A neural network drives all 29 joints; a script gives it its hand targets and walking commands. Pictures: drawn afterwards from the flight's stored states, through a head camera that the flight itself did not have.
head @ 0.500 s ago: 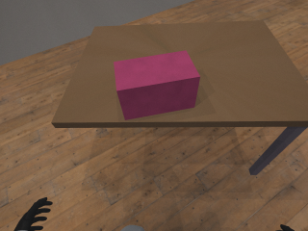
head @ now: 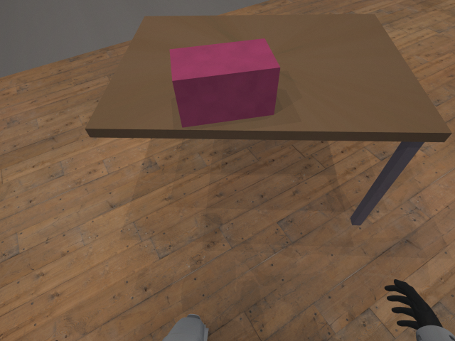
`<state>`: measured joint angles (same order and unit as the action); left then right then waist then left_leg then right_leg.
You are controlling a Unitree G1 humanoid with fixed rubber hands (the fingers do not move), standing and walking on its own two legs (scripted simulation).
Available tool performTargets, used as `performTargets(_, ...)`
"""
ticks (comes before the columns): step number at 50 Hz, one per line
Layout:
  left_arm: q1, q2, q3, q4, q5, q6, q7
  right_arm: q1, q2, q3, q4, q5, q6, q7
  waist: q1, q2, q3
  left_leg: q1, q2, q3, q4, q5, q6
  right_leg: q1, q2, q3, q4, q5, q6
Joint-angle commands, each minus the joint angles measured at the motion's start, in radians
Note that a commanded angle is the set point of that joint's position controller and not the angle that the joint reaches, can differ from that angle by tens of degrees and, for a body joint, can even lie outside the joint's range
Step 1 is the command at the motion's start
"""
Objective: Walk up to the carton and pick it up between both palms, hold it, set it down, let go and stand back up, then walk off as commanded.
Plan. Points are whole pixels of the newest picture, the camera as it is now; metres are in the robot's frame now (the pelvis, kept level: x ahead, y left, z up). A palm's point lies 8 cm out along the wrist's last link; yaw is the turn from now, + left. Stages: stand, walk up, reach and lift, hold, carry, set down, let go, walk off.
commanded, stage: walk off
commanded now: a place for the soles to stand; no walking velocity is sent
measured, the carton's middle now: (223, 83) +0.81 +0.04 -0.03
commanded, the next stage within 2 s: stand in 1.32 s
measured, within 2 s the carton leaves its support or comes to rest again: neither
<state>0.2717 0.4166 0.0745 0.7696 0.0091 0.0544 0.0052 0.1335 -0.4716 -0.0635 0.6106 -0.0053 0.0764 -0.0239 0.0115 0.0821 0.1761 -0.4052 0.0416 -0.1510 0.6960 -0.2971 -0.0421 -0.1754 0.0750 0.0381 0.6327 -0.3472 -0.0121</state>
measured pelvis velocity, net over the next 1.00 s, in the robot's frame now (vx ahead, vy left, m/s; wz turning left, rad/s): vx -0.22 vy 0.04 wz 0.02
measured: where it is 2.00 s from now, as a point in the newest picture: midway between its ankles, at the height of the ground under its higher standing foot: outside the picture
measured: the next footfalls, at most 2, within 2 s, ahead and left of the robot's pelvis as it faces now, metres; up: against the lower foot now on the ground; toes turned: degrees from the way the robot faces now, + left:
left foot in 0.36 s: -0.11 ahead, +0.15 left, +0.00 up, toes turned -4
right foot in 0.64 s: -0.17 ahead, -0.13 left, +0.00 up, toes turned +4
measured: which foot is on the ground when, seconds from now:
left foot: up 0.00-0.34, down 0.36-0.68, up 0.70-0.96, down 0.98-1.00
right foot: down 0.00-0.40, up 0.42-0.62, down 0.64-1.00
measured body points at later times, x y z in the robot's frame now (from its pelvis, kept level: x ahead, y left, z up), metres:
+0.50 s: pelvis -0.17 +0.01 +0.01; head -0.17 +0.03 +0.46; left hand -0.04 +0.34 -0.08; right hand -0.12 -0.32 -0.07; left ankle -0.15 +0.15 -0.72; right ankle -0.11 -0.13 -0.67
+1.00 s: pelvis -0.22 +0.04 +0.01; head -0.22 +0.03 +0.45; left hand -0.15 +0.40 -0.06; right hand -0.10 -0.31 -0.07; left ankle -0.17 +0.19 -0.72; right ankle -0.21 -0.13 -0.72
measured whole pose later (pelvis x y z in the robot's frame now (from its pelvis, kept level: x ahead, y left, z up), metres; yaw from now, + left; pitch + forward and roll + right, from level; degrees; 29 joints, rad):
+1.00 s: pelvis -0.22 +0.04 +0.01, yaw +1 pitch -4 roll +0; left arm 0.33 0.49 0.09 0.68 0.05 -0.01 -0.01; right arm 0.33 -0.49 -0.12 0.65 0.00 0.01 0.03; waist 0.04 0.02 0.07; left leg -0.28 0.02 -0.05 0.59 -0.26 0.01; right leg -0.24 -0.05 0.08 0.65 -0.39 0.00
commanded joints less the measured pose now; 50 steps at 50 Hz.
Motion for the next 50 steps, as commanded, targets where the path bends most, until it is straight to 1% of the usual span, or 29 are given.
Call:
performTargets(1,-0.098,0.294,0.070,-0.143,0.035,-0.052,0.003,0.017,-0.162,-0.087,-0.034,-0.011,0.010,-0.027,-0.009,-0.285,-0.008,0.001,-0.134,-0.099,0.526,-0.324,0.033,-0.376,-0.423,0.495,-0.401,0.173,-0.175)
performTargets(3,-0.173,0.209,0.052,-0.160,0.019,-0.049,0.020,0.107,-0.176,-0.078,0.034,0.007,-0.003,-0.010,-0.033,-0.219,-0.001,-0.048,-0.161,-0.109,0.540,-0.182,0.014,-0.201,-0.265,0.242,-0.296,0.321,-0.134)
performTargets(4,-0.218,0.208,0.051,-0.169,0.018,-0.043,0.029,0.141,-0.175,-0.077,0.039,0.004,-0.008,-0.004,-0.036,-0.212,-0.081,-0.078,-0.176,-0.091,0.563,-0.171,0.010,-0.074,-0.256,0.208,-0.235,0.445,-0.166)
performTargets(7,-0.122,0.172,0.058,-0.182,0.027,-0.040,0.036,0.130,-0.155,-0.077,0.018,-0.003,-0.003,0.006,0.004,-0.270,-0.117,-0.111,-0.166,-0.050,0.535,-0.201,-0.012,-0.008,-0.263,0.227,-0.194,0.454,-0.196)
performTargets(9,-0.054,0.189,0.064,-0.170,0.027,-0.036,0.047,0.110,-0.148,-0.073,0.012,-0.006,0.003,0.017,0.032,-0.250,-0.133,-0.133,-0.152,-0.036,0.449,-0.224,-0.028,0.063,-0.296,0.279,-0.187,0.428,-0.195)
performTargets(13,-0.040,0.210,0.067,-0.189,0.029,-0.030,0.047,0.175,-0.137,-0.079,0.029,-0.001,-0.002,0.033,0.056,-0.301,-0.234,-0.065,-0.075,0.007,0.108,-0.238,-0.015,0.169,-0.296,0.316,-0.214,0.071,-0.175)
performTargets(14,-0.056,0.221,0.068,-0.191,0.030,-0.021,0.044,0.211,-0.135,-0.080,0.046,0.006,-0.003,0.040,0.047,-0.320,-0.253,0.001,-0.062,0.047,0.007,-0.267,-0.002,0.122,-0.298,0.315,-0.257,-0.090,-0.162)
performTargets(17,-0.120,0.237,0.071,-0.198,0.031,-0.007,0.034,0.327,-0.113,-0.088,0.090,0.012,-0.017,0.042,-0.019,-0.272,-0.232,0.289,-0.086,0.138,-0.226,-0.121,0.046,-0.159,-0.244,0.220,-0.251,-0.255,-0.093)
performTargets(18,-0.116,0.222,0.070,-0.181,0.020,-0.007,0.031,0.325,-0.107,-0.081,0.087,0.011,-0.024,0.042,-0.031,-0.226,-0.203,0.324,-0.084,0.103,-0.266,-0.092,0.061,-0.234,-0.211,0.191,-0.210,-0.306,-0.058)
performTargets(19,-0.106,0.205,0.068,-0.176,0.007,-0.012,0.031,0.273,-0.144,-0.084,0.060,-0.002,-0.036,0.042,-0.025,-0.063,-0.174,0.278,-0.002,-0.060,-0.358,-0.163,0.083,-0.297,-0.138,0.126,-0.090,-0.325,-0.028)
performTargets(20,-0.125,0.180,0.079,-0.190,-0.017,-0.009,0.025,0.192,-0.195,-0.085,0.022,-0.012,-0.047,0.038,-0.037,0.186,-0.107,0.064,0.233,-0.416,-0.516,-0.542,0.195,-0.315,0.009,0.009,0.196,-0.287,0.026)
performTargets(21,-0.135,0.203,0.101,-0.199,-0.014,-0.006,0.032,0.098,-0.230,-0.097,-0.012,-0.027,-0.060,0.030,-0.045,0.181,-0.031,-0.205,0.299,-0.520,-0.586,-0.694,0.281,-0.186,-0.006,0.121,0.399,-0.273,0.021)
performTargets(22,-0.111,0.177,0.090,-0.176,-0.020,-0.008,0.016,-0.006,-0.172,-0.078,-0.039,-0.028,-0.076,0.021,0.014,0.089,0.007,-0.305,0.259,-0.423,-0.555,-0.590,0.253,-0.050,-0.053,0.159,0.487,-0.165,0.014)
performTargets(23,-0.091,0.192,0.080,-0.144,-0.029,-0.017,0.002,-0.054,-0.125,-0.067,-0.051,-0.030,-0.075,0.025,0.025,0.044,-0.003,-0.222,0.163,-0.279,-0.518,-0.450,0.211,-0.080,-0.019,0.119,0.489,-0.133,0.026)
performTargets(25,0.015,0.204,0.072,-0.080,-0.026,-0.030,-0.001,-0.028,-0.105,-0.069,-0.033,-0.037,-0.076,0.013,0.010,0.067,-0.058,0.047,0.097,-0.082,-0.408,-0.241,0.173,-0.248,-0.007,0.104,0.389,-0.097,0.044)
performTargets(28,0.003,0.183,0.054,-0.058,-0.024,-0.047,-0.010,0.080,-0.135,-0.065,-0.018,-0.039,-0.072,0.019,-0.044,0.187,-0.109,0.147,0.090,-0.127,-0.413,-0.330,0.177,-0.179,-0.034,0.001,0.068,-0.178,0.047)
performTargets(30,0.031,0.143,0.055,-0.059,-0.017,-0.063,-0.005,0.127,-0.163,-0.074,-0.030,-0.033,-0.060,0.027,-0.034,0.167,-0.140,0.136,0.086,-0.130,-0.367,-0.372,0.170,-0.027,-0.037,-0.032,-0.195,-0.120,0.016)
performTargets(32,0.079,0.139,0.056,-0.031,-0.008,-0.075,0.004,0.156,-0.150,-0.074,-0.039,-0.025,-0.051,0.025,-0.009,0.092,-0.167,0.062,0.061,-0.086,-0.239,-0.374,0.141,0.105,-0.080,0.039,-0.318,-0.100,-0.005)
performTargets(33,0.096,0.178,0.056,-0.038,-0.005,-0.082,0.002,0.137,-0.134,-0.075,-0.046,-0.019,-0.053,0.028,0.004,0.010,-0.164,-0.040,0.033,-0.043,-0.131,-0.299,0.112,0.152,-0.161,0.177,-0.326,-0.150,-0.034)
performTargets(34,0.071,0.250,0.077,-0.057,0.006,-0.087,0.005,0.111,-0.106,-0.076,-0.059,-0.009,-0.053,0.035,0.010,-0.166,-0.091,-0.179,-0.053,0.052,0.021,-0.246,0.055,0.094,-0.297,0.426,-0.402,-0.452,-0.105)
performTargets(35,-0.017,0.307,0.086,-0.080,0.017,-0.098,0.001,0.104,-0.098,-0.092,-0.061,-0.003,-0.048,0.034,0.009,-0.272,0.001,-0.144,-0.017,0.042,0.162,-0.212,0.052,-0.164,-0.426,0.603,-0.510,-0.712,-0.207)
performTargets(36,-0.062,0.289,0.076,-0.099,0.025,-0.116,0.006,0.102,-0.137,-0.104,-0.061,-0.010,-0.045,0.036,-0.022,-0.219,0.072,-0.069,0.020,-0.001,0.237,-0.165,0.052,-0.310,-0.416,0.585,-0.535,-0.690,-0.217)
performTargets(38,-0.060,0.260,0.062,-0.125,0.028,-0.123,0.009,0.126,-0.150,-0.099,-0.063,-0.010,-0.055,0.048,-0.023,-0.192,0.086,-0.076,0.038,-0.004,0.196,-0.105,0.051,-0.224,-0.345,0.423,-0.456,-0.422,-0.186)
performTargets(41,0.004,0.250,0.066,-0.131,0.032,-0.111,0.007,0.111,-0.151,-0.090,-0.059,-0.012,-0.071,0.055,0.013,-0.262,0.012,-0.175,0.011,0.051,0.115,-0.139,0.058,0.035,-0.283,0.323,-0.360,-0.137,-0.162)
performTargets(44,0.051,0.260,0.071,-0.155,0.041,-0.102,0.006,0.123,-0.137,-0.091,-0.052,-0.001,-0.074,0.068,0.040,-0.283,-0.068,-0.021,-0.007,0.094,0.047,-0.144,0.059,-0.068,-0.276,0.291,-0.370,-0.346,-0.164)
performTargets(45,0.030,0.275,0.074,-0.165,0.044,-0.095,-0.002,0.184,-0.139,-0.094,-0.040,0.008,-0.075,0.067,0.013,-0.291,-0.082,0.062,-0.014,0.098,0.001,-0.136,0.070,-0.138,-0.291,0.310,-0.373,-0.426,-0.164)
performTargets(48,-0.041,0.234,0.059,-0.175,0.045,-0.068,-0.017,0.335,-0.148,-0.094,0.026,0.015,-0.086,0.041,-0.061,-0.217,-0.145,0.422,-0.057,0.158,-0.165,0.034,0.081,-0.333,-0.170,0.113,-0.145,-0.362,-0.085)
performTargets(49,-0.033,0.199,0.049,-0.169,0.039,-0.063,-0.023,0.344,-0.168,-0.097,0.029,0.005,-0.092,0.027,-0.075,-0.102,-0.135,0.457,-0.037,0.100,-0.213,-0.007,0.091,-0.392,-0.130,0.065,-0.022,-0.335,-0.057)
performTargets(50,-0.027,0.161,0.046,-0.182,0.027,-0.063,-0.025,0.371,-0.225,-0.104,0.023,-0.007,-0.099,0.021,-0.086,0.046,-0.130,0.460,0.143,-0.222,-0.365,-0.268,0.159,-0.492,-0.037,-0.024,0.241,-0.302,-0.018)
